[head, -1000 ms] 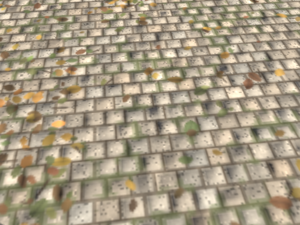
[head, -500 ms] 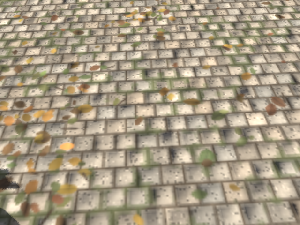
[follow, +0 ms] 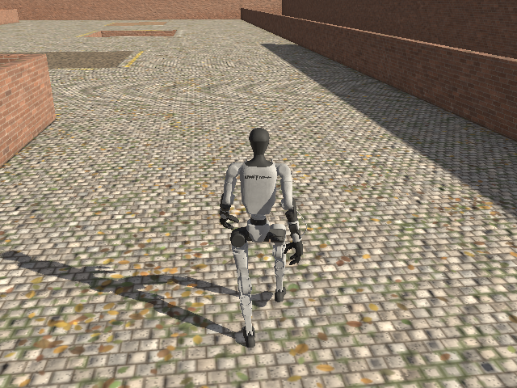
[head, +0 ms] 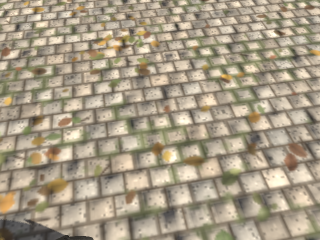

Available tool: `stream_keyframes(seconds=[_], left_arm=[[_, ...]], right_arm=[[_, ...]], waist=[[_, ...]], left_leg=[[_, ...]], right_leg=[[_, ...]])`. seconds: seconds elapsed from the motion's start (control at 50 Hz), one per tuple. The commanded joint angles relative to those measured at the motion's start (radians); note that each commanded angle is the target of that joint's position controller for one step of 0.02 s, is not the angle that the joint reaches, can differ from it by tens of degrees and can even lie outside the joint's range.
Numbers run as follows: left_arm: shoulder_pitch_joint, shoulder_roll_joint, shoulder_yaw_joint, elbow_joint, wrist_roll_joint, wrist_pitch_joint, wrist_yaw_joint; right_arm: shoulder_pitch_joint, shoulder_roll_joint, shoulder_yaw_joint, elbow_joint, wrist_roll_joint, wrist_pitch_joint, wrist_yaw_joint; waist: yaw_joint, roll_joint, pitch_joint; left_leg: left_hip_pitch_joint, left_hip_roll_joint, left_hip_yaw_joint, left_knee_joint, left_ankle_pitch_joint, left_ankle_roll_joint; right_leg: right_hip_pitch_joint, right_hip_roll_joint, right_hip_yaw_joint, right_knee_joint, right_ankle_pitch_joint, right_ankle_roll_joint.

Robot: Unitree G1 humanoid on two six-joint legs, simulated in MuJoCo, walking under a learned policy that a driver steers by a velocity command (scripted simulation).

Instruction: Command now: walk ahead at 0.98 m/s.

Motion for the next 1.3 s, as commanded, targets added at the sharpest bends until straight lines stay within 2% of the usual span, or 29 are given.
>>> stream_keyframes(seconds=[0.02,0.08,0.12,0.14,0.18,0.2,0.24,0.3,0.4,0.52,0.58,0.6,0.62,0.64,0.66,0.7,0.82,0.84,0.86,0.92,0.98,1.0,1.02,1.04,1.06,1.08,1.1,1.16,1.3], left_arm=[[-0.125,0.035,-0.008,-0.078,-0.013,-0.009,-0.001],[-0.065,0.09,0.008,-0.072,-0.009,-0.01,0.019],[0.253,0.162,0.042,0.018,-0.012,-0.01,0.045],[0.443,0.206,0.064,0.072,0.003,-0.006,0.063],[0.492,0.279,0.095,0.092,0.029,-0.002,0.055],[0.388,0.207,0.088,0.091,0.012,-0.008,0.042],[0.31,0.096,0.062,0.11,0.013,-0.027,0.036],[0.334,0.057,0.04,0.157,-0.007,-0.05,0.048],[0.408,0.088,0.036,0.171,-0.031,-0.077,0.034],[0.506,0.193,0.043,0.2,-0.029,-0.076,0.054],[0.456,0.257,0.058,0.202,0.01,-0.032,0.085],[0.421,0.238,0.056,0.189,0.017,-0.025,0.089],[0.567,0.031,0.014,0.149,-0.015,-0.029,0.064],[0.58,0.087,0.019,0.149,-0.061,-0.046,0.064],[0.418,0.137,0.03,0.111,-0.057,-0.045,0.075],[0.332,0.113,0.026,0.101,-0.039,-0.034,0.061],[0.233,0.032,0.016,0.021,-0.009,0.04,0.028],[0.204,0.024,0.01,0.008,-0.013,0.037,0.024],[0.206,0.06,0.028,0.004,-0.105,0.012,0.031],[0.119,0.042,0.022,-0.029,-0.048,-0.018,0.009],[0.289,0.131,0.053,0.009,-0.024,-0.016,0.002],[0.411,0.161,0.065,0.052,-0.014,-0.019,0.014],[0.458,0.222,0.062,0.09,0.015,-0.018,0.033],[0.412,0.212,0.036,0.045,0.072,-0.037,0.043],[0.343,0.196,0.046,-0.005,0.035,-0.031,0.04],[0.232,0.192,0.044,-0.038,0.0,-0.024,0.046],[0.177,0.167,0.037,-0.033,-0.022,-0.017,0.052],[0.097,0.142,0.032,-0.038,-0.003,0.002,0.068],[0.029,0.192,0.064,-0.061,-0.001,0.044,0.125]], right_arm=[[-0.015,-0.142,-0.012,-0.055,0.006,-0.026,-0.013],[0.004,-0.203,-0.017,-0.042,-0.019,-0.006,-0.034],[-0.038,-0.248,-0.031,-0.041,-0.046,0.025,-0.053],[-0.088,-0.24,-0.033,-0.056,-0.048,0.031,-0.053],[0.027,-0.07,0.0,-0.119,0.029,0.0,-0.014],[-0.117,-0.14,-0.01,-0.149,0.019,-0.003,-0.026],[-0.234,-0.118,-0.005,-0.177,-0.001,0.0,-0.017],[-0.238,-0.053,0.012,-0.201,-0.045,0.043,0.017],[-0.538,-0.078,0.03,-0.321,-0.045,0.045,0.037],[-0.635,-0.128,0.029,-0.356,-0.029,0.036,0.03],[-0.247,-0.221,-0.017,-0.246,-0.028,0.042,-0.007],[-0.052,-0.271,-0.041,-0.191,-0.04,0.048,-0.027],[-0.025,-0.369,-0.068,-0.191,-0.082,0.042,-0.036],[-0.046,-0.315,-0.07,-0.196,-0.06,0.046,-0.012],[-0.168,-0.251,-0.062,-0.196,-0.054,0.039,-0.007],[-0.244,-0.148,-0.039,-0.179,-0.056,0.017,-0.001],[-0.237,-0.1,-0.011,-0.123,-0.007,-0.03,-0.006],[-0.256,-0.105,-0.01,-0.131,-0.006,-0.03,-0.01],[-0.384,-0.145,-0.02,-0.183,-0.011,-0.016,-0.041],[-0.225,-0.209,-0.02,-0.161,0.013,-0.009,-0.093],[-0.227,-0.252,-0.025,-0.136,0.029,0.013,-0.093],[-0.316,-0.249,-0.024,-0.148,0.034,0.023,-0.082],[-0.291,-0.154,0.002,-0.161,0.016,0.03,-0.063],[0.038,-0.026,0.036,-0.101,0.042,0.028,-0.035],[-0.049,-0.194,0.0,-0.118,0.056,0.03,-0.022],[-0.193,-0.259,-0.028,-0.179,0.067,0.045,-0.024],[-0.251,-0.229,-0.034,-0.182,0.053,0.065,-0.037],[-0.207,-0.153,-0.041,-0.183,0.037,0.149,-0.049],[-0.346,-0.144,-0.048,-0.288,0.028,0.168,-0.047]], waist=[[0.035,0.037,0.161],[0.083,0.118,0.043],[0.236,0.161,-0.129],[0.326,0.144,-0.208],[0.181,-0.252,-0.403],[0.171,-0.094,-0.226],[0.11,0.078,-0.041],[0.023,0.02,0.048],[0.064,0.031,0.164],[0.086,-0.044,0.087],[-0.117,-0.118,-0.146],[-0.202,-0.101,-0.227],[-0.057,0.219,-0.361],[-0.061,0.231,-0.477],[-0.032,0.105,-0.238],[0.022,-0.02,-0.05],[0.13,0.08,0.1],[0.134,0.094,0.096],[0.137,0.152,0.066],[0.086,0.084,-0.019],[0.192,0.134,-0.091],[0.285,0.106,-0.105],[0.25,-0.136,-0.184],[0.107,-0.272,-0.438],[0.167,-0.145,-0.461],[0.133,-0.053,-0.29],[0.092,0.076,-0.188],[0.021,-0.011,-0.075],[0.047,-0.069,-0.151]], left_leg=[[-0.194,0.253,-0.065,-0.166,0.689,0.057],[0.047,0.292,-0.039,0.068,1.275,0.027],[0.048,0.316,-0.034,0.476,1.354,0.029],[-0.12,0.284,-0.021,0.764,1.145,0.036],[-0.778,0.018,-0.159,1.414,-0.148,0.026],[-0.884,0.114,-0.184,1.382,-0.029,0.057],[-0.832,0.183,-0.174,1.255,0.062,0.055],[-0.775,0.244,-0.163,1.142,0.06,0.01],[-0.796,0.247,-0.015,0.74,0.348,-0.026],[-0.616,0.111,0.076,0.406,0.446,0.039],[-0.244,0.041,0.038,0.396,0.226,0.081],[-0.015,0.128,-0.042,0.426,0.111,0.105],[0.326,0.467,-0.507,0.423,-0.075,0.196],[0.384,0.548,-0.917,0.184,-0.29,0.238],[0.197,0.487,-0.724,0.126,-0.287,0.18],[-0.114,0.425,-0.454,0.07,-0.067,0.113],[-0.367,0.285,0.068,0.054,0.897,-0.032],[-0.381,0.246,0.129,0.057,0.905,-0.049],[-0.377,0.203,0.15,0.077,0.875,-0.079],[-0.355,0.224,0.14,0.229,1.022,-0.073],[-0.246,0.282,0.056,0.445,1.078,-0.054],[-0.226,0.24,0.067,0.674,0.946,-0.066],[-0.388,0.096,0.054,1.132,-0.023,-0.08],[-0.621,-0.002,-0.284,1.414,-0.434,-0.096],[-0.646,0.039,-0.341,1.393,-0.367,-0.093],[-0.716,0.082,-0.283,1.326,-0.31,-0.102],[-0.719,0.13,-0.221,1.253,-0.262,-0.12],[-0.597,0.194,-0.143,1.166,-0.202,-0.17],[-0.642,0.251,-0.078,0.87,0.031,-0.172]], right_leg=[[0.221,0.071,-0.073,-0.179,0.097,-0.026],[0.319,0.185,-0.11,-0.228,-0.079,-0.06],[0.616,0.216,-0.069,-0.252,-0.212,-0.095],[0.858,0.144,-0.005,-0.256,-0.29,-0.122],[1.278,-0.277,0.895,-0.449,-0.727,-0.288],[1.151,-0.212,0.773,-0.515,-0.725,-0.238],[0.841,-0.146,0.518,-0.568,-0.519,-0.184],[0.618,-0.06,0.349,-0.647,-0.458,-0.136],[0.521,0.06,0.105,-0.739,-0.044,-0.1],[0.872,-0.021,0.04,-0.697,0.627,-0.053],[0.92,-0.059,0.025,-0.171,0.861,-0.035],[0.752,-0.021,0.02,0.132,0.643,-0.036],[0.34,0.125,0.042,0.585,-0.306,-0.016],[0.156,0.196,0.163,0.763,-0.564,-0.032],[0.067,0.107,0.159,0.73,-0.421,-0.047],[0.135,0.037,0.158,0.603,-0.329,-0.05],[0.199,0.042,0.024,0.351,-0.236,0.012],[0.23,0.065,-0.019,0.249,-0.161,0.011],[0.248,0.071,0.01,0.172,-0.108,0.022],[0.451,0.19,-0.097,-0.115,0.095,0.043],[0.635,0.212,-0.004,-0.236,0.073,-0.021],[0.706,0.153,0.046,-0.409,0.255,-0.067],[0.902,-0.051,0.186,-0.301,0.871,-0.122],[1.196,-0.339,0.532,-0.125,1.232,-0.362],[1.091,-0.325,0.509,-0.242,1.03,-0.375],[0.952,-0.277,0.41,-0.303,0.696,-0.316],[0.794,-0.229,0.347,-0.369,0.475,-0.254],[0.476,-0.176,0.197,-0.496,0.195,-0.214],[0.553,-0.178,-0.013,-0.537,-0.06,-0.179]])
Velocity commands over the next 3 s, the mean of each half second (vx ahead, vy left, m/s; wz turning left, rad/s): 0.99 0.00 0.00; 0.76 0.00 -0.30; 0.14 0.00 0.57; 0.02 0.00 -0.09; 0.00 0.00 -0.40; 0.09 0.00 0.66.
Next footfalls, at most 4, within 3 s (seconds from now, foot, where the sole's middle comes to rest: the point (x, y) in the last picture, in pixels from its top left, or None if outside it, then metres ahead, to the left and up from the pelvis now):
0.14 right None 0.35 -0.08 -0.77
0.60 left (136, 172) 0.81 0.09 -0.77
1.00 right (165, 115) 1.16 -0.07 -0.77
1.48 left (119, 122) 1.13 0.18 -0.77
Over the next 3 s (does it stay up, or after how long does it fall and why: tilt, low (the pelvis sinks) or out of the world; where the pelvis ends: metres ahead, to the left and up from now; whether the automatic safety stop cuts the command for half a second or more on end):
stays up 1.20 0.10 0.02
